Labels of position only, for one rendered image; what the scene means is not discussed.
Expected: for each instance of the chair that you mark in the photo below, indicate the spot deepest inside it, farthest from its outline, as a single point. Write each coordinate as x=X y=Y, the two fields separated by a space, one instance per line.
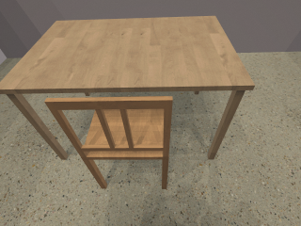
x=122 y=128

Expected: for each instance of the table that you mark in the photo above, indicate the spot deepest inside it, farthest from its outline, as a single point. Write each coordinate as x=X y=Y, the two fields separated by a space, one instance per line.
x=159 y=54

